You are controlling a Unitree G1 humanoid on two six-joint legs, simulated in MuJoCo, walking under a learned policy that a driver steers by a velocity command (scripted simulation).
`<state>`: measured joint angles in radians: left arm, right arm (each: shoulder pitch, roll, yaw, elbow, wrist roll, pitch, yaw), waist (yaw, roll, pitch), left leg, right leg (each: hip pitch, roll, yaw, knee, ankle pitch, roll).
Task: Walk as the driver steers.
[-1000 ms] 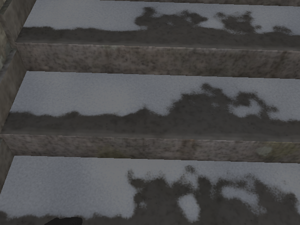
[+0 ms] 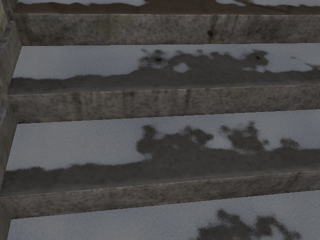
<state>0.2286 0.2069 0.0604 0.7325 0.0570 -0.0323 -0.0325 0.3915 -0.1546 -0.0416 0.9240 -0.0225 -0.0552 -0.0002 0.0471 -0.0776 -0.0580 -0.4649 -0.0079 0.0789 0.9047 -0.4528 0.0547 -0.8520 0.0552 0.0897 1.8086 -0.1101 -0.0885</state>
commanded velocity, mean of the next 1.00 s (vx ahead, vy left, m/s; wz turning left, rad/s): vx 0.49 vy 0.00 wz -0.01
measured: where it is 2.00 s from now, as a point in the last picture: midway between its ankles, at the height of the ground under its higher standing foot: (182, 53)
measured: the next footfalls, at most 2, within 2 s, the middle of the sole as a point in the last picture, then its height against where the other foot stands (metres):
right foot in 0.42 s outside the picture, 0.15 m higher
left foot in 0.92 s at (157, 146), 0.15 m higher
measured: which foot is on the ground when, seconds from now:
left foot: down 0.00-0.44, up 0.46-0.90, down 0.92-1.00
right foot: up 0.00-0.40, down 0.42-0.94, up 0.96-1.00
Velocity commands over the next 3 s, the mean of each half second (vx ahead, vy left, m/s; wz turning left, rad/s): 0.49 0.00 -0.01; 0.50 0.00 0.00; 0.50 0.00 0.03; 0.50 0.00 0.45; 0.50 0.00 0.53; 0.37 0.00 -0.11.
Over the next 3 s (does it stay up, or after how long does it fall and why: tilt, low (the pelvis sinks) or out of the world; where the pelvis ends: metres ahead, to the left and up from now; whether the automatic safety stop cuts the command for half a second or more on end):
stays up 1.78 0.17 0.65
